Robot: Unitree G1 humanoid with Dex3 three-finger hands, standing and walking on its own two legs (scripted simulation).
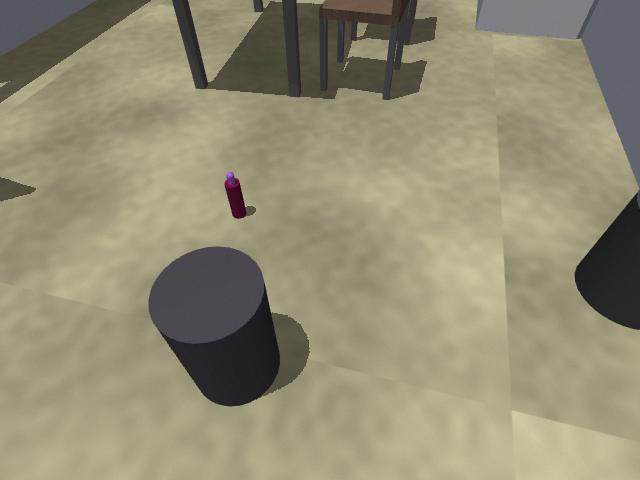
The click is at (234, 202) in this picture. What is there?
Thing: necked bottle
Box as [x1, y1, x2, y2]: [224, 172, 245, 218]
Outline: 229,172 227,173 227,179 224,183 232,214 234,217 239,218 245,214 244,204 239,182 236,178 233,177 233,174
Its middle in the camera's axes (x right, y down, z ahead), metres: -0.36 -0.19 +1.67
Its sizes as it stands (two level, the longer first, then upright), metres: 0.062 0.062 0.235
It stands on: the floor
